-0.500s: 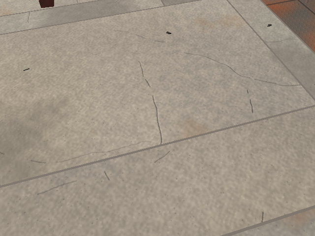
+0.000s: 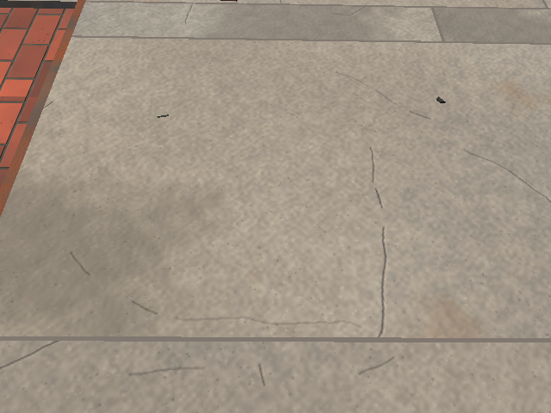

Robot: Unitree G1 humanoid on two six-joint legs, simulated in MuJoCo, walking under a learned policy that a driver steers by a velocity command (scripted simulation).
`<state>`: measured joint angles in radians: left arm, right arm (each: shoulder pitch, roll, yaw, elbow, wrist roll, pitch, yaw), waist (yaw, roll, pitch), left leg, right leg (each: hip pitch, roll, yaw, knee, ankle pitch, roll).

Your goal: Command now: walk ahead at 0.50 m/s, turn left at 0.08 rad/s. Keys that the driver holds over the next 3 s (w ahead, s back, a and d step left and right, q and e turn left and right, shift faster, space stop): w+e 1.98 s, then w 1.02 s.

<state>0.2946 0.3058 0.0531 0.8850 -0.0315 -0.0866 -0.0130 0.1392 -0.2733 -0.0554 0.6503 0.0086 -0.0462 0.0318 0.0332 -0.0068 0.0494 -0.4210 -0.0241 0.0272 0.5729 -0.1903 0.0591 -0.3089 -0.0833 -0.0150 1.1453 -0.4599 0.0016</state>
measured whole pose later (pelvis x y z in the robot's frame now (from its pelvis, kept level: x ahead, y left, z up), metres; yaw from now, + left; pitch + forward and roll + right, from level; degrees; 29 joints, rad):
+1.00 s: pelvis +0.57 -0.11 +0.00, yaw -31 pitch +2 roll +1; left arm 0.34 0.31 0.07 0.72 -0.03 -0.02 0.01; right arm 0.13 -0.27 -0.05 0.69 -0.01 -0.11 0.01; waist 0.03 -0.04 0.00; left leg -0.40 -0.03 0.01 0.54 -0.18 0.02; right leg -0.35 0.06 0.13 1.12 -0.46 -0.02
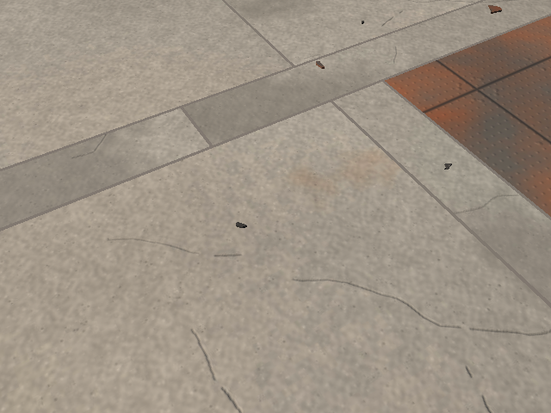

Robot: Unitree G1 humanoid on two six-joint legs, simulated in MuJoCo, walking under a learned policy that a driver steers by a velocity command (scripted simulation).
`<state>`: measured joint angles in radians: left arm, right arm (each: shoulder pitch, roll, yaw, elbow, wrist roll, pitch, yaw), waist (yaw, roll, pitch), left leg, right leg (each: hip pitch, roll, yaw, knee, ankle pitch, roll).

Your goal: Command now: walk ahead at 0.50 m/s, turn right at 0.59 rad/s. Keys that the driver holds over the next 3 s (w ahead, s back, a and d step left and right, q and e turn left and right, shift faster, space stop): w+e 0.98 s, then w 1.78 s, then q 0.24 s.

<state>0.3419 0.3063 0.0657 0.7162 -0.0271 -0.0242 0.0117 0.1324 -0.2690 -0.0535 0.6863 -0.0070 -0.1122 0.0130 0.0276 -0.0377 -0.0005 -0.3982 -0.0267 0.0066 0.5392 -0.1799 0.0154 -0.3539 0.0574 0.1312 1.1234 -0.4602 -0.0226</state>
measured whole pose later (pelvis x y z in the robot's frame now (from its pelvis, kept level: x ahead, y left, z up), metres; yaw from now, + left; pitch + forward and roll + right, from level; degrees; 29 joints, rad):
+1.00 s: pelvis +0.54 -0.13 +0.00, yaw -36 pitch +1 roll +1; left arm 0.35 0.31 0.07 0.70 -0.03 -0.02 0.02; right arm 0.14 -0.27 -0.05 0.71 -0.01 -0.10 0.02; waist 0.03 -0.03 0.01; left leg -0.38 -0.02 0.01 0.54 -0.19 0.02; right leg -0.37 0.05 0.12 1.16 -0.44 -0.02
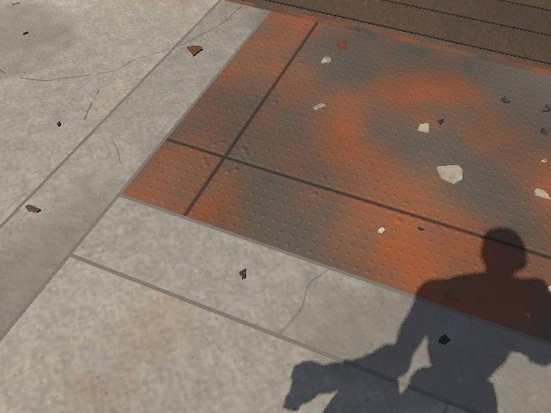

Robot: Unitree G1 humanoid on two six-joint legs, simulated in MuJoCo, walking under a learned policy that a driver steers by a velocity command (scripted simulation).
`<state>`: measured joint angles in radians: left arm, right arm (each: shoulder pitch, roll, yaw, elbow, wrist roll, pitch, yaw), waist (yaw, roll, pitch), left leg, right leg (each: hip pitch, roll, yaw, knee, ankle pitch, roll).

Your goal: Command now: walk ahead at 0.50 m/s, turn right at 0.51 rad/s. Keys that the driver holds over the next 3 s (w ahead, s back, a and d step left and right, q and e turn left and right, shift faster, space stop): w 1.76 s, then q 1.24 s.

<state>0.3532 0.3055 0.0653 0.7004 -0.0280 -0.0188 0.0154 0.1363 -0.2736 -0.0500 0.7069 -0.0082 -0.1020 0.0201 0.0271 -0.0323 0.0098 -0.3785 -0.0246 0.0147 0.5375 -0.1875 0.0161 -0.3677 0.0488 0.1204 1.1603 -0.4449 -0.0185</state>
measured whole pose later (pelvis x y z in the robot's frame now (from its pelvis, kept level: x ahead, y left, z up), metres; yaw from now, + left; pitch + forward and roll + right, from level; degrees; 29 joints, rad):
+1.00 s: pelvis +0.54 -0.04 +0.00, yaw -6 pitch +2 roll -1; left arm 0.36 0.30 0.05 0.86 -0.02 -0.06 0.00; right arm 0.10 -0.28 -0.04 0.77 0.01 -0.08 0.04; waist 0.03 -0.01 0.03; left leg -0.44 -0.01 0.04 0.56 -0.16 0.06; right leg -0.24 0.00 0.05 1.05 -0.47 -0.02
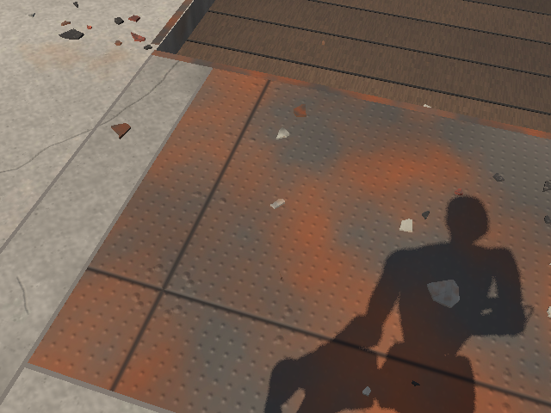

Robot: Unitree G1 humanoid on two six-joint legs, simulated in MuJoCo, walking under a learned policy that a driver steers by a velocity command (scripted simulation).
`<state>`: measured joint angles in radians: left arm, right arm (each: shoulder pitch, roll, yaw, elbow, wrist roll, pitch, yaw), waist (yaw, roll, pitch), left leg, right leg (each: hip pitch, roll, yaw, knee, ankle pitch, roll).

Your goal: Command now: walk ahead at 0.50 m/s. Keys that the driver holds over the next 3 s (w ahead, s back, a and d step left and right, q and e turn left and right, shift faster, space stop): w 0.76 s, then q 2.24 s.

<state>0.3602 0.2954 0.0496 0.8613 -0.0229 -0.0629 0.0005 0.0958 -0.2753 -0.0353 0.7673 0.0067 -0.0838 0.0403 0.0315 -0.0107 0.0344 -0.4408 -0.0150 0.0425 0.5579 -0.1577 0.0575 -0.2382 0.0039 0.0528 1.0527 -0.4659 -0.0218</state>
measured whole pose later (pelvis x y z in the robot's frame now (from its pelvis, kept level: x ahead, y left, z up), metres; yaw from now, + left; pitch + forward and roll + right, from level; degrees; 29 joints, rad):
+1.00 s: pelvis +0.53 -0.03 -0.01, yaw +5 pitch +2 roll -2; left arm 0.27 0.29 0.05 0.92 0.02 -0.04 0.03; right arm 0.07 -0.28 -0.05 0.77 -0.01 -0.07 0.04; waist 0.04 0.02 0.05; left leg -0.51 -0.02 0.01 0.54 -0.06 0.07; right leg -0.12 0.02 -0.06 0.75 -0.49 0.01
